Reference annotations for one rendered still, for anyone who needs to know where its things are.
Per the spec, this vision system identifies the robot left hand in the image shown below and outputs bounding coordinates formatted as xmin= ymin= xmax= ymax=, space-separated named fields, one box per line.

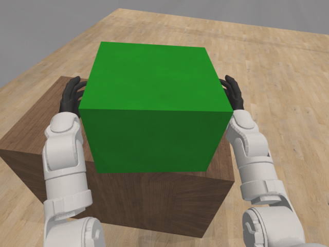
xmin=59 ymin=76 xmax=88 ymax=118

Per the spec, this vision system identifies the robot right hand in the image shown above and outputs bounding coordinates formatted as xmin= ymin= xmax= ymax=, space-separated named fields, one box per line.
xmin=219 ymin=75 xmax=244 ymax=110

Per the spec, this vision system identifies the pedestal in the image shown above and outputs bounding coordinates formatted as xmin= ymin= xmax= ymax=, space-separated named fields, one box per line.
xmin=0 ymin=76 xmax=235 ymax=238

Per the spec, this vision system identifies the carton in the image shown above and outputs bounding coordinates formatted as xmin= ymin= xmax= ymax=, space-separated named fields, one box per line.
xmin=78 ymin=42 xmax=234 ymax=173

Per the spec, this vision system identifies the robot right forearm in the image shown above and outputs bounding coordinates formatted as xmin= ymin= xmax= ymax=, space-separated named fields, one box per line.
xmin=225 ymin=110 xmax=305 ymax=241

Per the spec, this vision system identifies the robot right upper arm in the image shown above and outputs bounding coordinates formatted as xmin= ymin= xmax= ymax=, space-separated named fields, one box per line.
xmin=242 ymin=206 xmax=327 ymax=247

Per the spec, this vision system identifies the robot left upper arm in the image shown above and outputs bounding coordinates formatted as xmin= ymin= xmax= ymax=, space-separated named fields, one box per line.
xmin=44 ymin=217 xmax=106 ymax=247

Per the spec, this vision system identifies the robot left forearm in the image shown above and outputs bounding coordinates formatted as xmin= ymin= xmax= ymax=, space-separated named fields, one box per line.
xmin=42 ymin=112 xmax=93 ymax=247

